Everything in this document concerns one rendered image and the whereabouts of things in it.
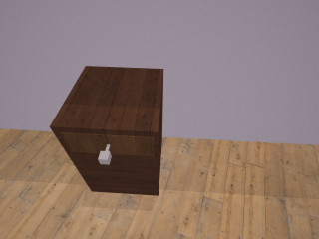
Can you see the drawer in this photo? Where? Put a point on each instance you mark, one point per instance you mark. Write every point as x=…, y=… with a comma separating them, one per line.
x=119, y=144

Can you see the handle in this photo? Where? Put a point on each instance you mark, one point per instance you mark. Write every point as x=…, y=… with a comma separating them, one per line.
x=105, y=156

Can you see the cabinet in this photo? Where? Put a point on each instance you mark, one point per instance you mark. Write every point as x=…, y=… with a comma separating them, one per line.
x=115, y=101

